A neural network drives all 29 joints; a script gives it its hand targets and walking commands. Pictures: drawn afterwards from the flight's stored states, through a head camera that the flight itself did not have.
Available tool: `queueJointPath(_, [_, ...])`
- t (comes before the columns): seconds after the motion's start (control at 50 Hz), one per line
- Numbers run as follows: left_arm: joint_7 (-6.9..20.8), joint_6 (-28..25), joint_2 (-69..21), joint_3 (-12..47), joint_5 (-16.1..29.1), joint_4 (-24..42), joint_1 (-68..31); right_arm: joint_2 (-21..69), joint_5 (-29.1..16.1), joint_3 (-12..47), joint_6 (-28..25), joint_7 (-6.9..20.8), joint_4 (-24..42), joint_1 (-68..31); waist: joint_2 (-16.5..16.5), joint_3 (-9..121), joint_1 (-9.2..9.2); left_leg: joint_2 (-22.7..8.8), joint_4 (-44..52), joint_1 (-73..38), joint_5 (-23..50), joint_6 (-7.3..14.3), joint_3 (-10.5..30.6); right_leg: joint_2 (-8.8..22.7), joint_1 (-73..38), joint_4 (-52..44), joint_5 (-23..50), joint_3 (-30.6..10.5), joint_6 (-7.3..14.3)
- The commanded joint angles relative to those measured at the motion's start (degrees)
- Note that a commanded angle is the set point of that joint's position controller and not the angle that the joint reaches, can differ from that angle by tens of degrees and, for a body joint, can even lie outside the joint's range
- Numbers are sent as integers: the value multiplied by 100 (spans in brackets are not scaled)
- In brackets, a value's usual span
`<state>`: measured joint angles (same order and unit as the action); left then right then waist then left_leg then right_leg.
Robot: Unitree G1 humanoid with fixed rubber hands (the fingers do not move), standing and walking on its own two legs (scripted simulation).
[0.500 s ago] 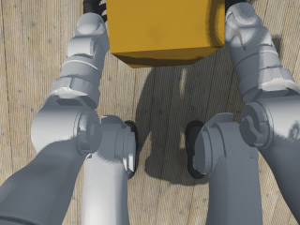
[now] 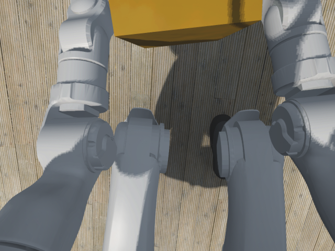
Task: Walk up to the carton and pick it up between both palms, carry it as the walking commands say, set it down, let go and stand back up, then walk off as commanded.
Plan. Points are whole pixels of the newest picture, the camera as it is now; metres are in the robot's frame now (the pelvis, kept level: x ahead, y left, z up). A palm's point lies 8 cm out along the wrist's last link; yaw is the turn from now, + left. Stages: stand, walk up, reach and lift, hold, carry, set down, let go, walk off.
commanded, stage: reach and lift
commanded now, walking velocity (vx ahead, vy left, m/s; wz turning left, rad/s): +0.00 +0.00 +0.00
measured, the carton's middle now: out of the picture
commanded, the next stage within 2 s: none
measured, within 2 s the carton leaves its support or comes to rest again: neither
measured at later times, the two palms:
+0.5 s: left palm out of the picture +0.53 +0.15 -0.10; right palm out of the picture +0.56 -0.13 -0.10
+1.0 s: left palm out of the picture +0.51 +0.15 -0.03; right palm out of the picture +0.54 -0.12 -0.02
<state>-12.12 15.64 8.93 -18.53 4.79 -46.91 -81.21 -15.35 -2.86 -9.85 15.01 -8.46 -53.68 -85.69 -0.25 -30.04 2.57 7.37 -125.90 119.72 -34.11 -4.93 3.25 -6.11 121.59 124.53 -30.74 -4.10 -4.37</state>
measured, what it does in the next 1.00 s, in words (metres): rises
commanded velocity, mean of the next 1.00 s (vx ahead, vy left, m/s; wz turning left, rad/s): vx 0.00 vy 0.00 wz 0.00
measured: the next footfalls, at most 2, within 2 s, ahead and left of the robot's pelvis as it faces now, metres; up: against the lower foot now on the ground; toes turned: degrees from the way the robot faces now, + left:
none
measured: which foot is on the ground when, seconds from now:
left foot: down 0.00-1.00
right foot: down 0.00-1.00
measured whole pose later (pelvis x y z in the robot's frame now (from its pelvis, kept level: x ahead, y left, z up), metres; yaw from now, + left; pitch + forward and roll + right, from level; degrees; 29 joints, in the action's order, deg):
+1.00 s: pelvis -0.03 +0.00 +0.09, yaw -1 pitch +25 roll +0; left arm -8.8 24.6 3.8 -25.8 -4.8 -32.5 -77.0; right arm -10.7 2.3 -16.3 23.2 -7.0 -41.8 -82.3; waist 1.2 -30.0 2.1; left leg 6.0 -108.6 104.7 -28.7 -4.5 4.3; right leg -5.8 106.3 106.9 -25.3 -4.1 -3.5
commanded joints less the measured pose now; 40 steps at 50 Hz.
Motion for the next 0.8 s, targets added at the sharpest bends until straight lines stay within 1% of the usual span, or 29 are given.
queueJointPath(0.0, [1727,-26,-6403,3001,605,1299,-4697,6453,-504,1923,-37,1607,1179,-3674,63,11208,-303,147,1408,-3678,1626,221,-920,-239,-3666,-945,1306,1099,420])
queueJointPath(0.04, [1704,32,-6354,2988,511,1275,-4730,6457,-512,1973,21,1647,1180,-3745,57,11327,-275,148,1457,-3795,1647,228,-907,-224,-3676,-1006,1275,1094,404])
queueJointPath(0.18, [1634,200,-6360,3054,369,1544,-4729,6640,-697,2242,184,1693,1506,-3976,130,11979,-4,172,1663,-4201,1911,271,-899,-253,-4047,-1233,1458,1046,345])
queueJointPath(0.26, [1681,228,-6326,2998,249,1555,-4600,6848,-641,2232,258,1686,1397,-3791,212,11905,129,170,1730,-3993,1923,291,-922,-277,-4171,-1350,1550,981,316])
queueJointPath(0.34, [1748,236,-6271,3087,270,1762,-4610,7043,-623,2329,314,1637,1465,-3640,277,12219,206,173,1742,-3908,2076,299,-964,-305,-4603,-1429,1864,893,288])
queueJointPath(0.46, [1821,358,-6165,3326,454,2119,-4656,7171,-668,2589,454,1491,1910,-3635,425,12878,228,192,1812,-3926,2186,309,-1017,-320,-5485,-1587,2238,777,241])
queueJointPath(0.54, [1839,487,-6205,3400,509,2176,-4572,7226,-682,2712,567,1428,2201,-3707,509,13141,239,208,1976,-4039,2142,309,-1014,-325,-5818,-1772,2230,749,219])
queueJointPath(0.66, [1887,572,-6382,3287,372,1882,-4403,7291,-560,2568,638,1498,2014,-3670,502,12754,240,195,2307,-4094,1860,302,-951,-324,-5545,-2076,1818,762,233])
queueJointPath(0.78, [1907,579,-6562,3273,242,1854,-4532,7310,-461,2317,628,1628,1725,-3631,266,12602,176,160,2629,-4426,1639,263,-879,-337,-5207,-2295,1444,819,294])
